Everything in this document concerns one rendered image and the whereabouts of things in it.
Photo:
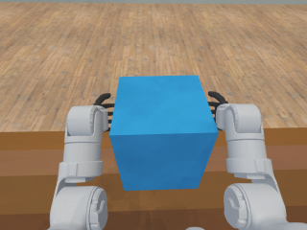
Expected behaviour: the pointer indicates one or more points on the right robot upper arm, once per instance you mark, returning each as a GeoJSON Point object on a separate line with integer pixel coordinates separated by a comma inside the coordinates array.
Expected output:
{"type": "Point", "coordinates": [256, 206]}

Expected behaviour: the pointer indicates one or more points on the right robot forearm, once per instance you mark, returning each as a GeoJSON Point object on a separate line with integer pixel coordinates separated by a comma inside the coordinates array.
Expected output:
{"type": "Point", "coordinates": [246, 149]}

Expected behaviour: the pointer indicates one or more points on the right robot hand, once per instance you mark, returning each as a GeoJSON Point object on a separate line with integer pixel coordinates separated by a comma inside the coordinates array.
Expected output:
{"type": "Point", "coordinates": [219, 98]}

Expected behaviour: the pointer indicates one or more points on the left robot hand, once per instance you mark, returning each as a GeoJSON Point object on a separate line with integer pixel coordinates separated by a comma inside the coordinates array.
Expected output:
{"type": "Point", "coordinates": [99, 101]}

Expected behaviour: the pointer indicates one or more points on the carton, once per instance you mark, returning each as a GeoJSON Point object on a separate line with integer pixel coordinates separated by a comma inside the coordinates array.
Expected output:
{"type": "Point", "coordinates": [162, 132]}

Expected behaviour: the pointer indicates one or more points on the left robot forearm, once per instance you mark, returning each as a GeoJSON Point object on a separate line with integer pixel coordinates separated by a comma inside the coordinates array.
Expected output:
{"type": "Point", "coordinates": [83, 137]}

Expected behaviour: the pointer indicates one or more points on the left robot upper arm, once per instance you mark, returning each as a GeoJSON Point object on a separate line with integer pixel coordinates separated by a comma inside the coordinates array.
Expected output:
{"type": "Point", "coordinates": [79, 208]}

